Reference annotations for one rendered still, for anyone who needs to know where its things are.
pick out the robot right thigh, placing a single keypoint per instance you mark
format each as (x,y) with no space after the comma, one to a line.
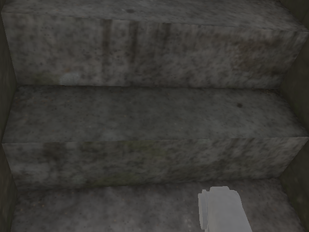
(220,210)

